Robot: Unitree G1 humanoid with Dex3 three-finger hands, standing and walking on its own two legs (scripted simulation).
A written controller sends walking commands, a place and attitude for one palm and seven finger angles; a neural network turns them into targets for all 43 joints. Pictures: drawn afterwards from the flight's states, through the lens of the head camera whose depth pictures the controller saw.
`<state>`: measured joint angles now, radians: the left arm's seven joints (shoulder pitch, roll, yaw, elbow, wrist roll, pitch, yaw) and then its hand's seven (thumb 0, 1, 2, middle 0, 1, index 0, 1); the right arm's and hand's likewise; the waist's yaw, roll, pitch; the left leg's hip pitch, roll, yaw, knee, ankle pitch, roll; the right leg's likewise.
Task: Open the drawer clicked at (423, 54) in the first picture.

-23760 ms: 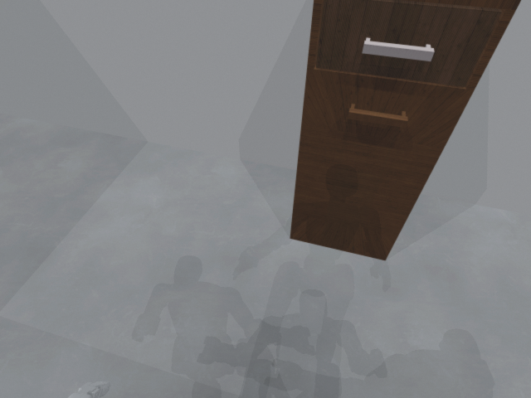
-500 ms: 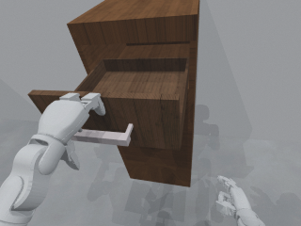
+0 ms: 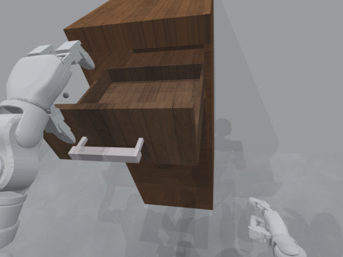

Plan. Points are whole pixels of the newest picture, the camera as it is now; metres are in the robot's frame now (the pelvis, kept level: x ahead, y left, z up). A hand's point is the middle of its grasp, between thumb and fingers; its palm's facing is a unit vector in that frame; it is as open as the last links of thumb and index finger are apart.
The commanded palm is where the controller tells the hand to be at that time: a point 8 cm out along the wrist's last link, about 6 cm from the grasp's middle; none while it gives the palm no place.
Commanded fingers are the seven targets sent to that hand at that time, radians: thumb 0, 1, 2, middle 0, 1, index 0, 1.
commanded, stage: lift the hand off the handle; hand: left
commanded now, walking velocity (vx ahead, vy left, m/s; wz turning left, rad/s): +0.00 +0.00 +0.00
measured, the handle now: (108, 147) +0.30 +0.19 +0.15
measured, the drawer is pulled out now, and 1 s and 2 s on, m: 0.29 0.29 0.29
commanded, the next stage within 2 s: draw the hand back to the body in 0.08 s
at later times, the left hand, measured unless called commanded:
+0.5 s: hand (56, 113) +0.27 +0.24 +0.27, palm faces +0.34 -0.08 -0.94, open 13.9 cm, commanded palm +0.20 +0.23 +0.34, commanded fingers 0.00 -0.50 0.30 -0.30 -1.20 -0.30 -1.20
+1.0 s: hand (51, 117) +0.22 +0.19 +0.31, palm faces +0.40 -0.82 -0.41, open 13.4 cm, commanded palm +0.18 +0.26 +0.34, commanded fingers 0.00 -0.08 0.48 -0.27 -0.93 -0.27 -0.93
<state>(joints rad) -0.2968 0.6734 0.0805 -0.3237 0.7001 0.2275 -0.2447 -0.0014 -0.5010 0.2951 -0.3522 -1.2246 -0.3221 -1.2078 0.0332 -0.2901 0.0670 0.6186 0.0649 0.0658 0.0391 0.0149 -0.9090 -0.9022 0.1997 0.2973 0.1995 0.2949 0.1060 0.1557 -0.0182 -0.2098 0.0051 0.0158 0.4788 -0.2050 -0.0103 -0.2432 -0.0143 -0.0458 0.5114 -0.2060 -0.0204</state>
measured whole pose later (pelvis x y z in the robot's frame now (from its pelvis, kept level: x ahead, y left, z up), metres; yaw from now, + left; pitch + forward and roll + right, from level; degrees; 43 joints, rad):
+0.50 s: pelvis +0.02 +0.01 +0.00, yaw +0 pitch -2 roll +0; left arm -0.04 0.68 0.19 -0.57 0.62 0.26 -0.24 0.00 -0.50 0.30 -0.32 -1.21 -0.32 -1.21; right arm 0.03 -0.29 0.07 0.59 0.07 0.08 0.06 0.02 -0.91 -0.90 0.20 0.30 0.20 0.29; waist 0.13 0.15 -0.01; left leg -0.23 0.00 0.02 0.52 -0.25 0.00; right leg -0.26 -0.02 -0.04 0.54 -0.24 -0.01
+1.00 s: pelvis +0.03 +0.01 +0.00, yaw -1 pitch -4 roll -1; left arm 0.21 0.43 0.40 -0.82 -0.05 -0.13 0.03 -0.01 -0.37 0.35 -0.31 -1.12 -0.31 -1.12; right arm 0.15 -0.19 0.07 0.63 0.01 -0.12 -0.03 0.01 -0.91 -0.90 0.20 0.30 0.20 0.30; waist 0.07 0.04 0.03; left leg -0.15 0.04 0.02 0.48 -0.26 -0.01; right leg -0.15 0.02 -0.04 0.42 -0.21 -0.02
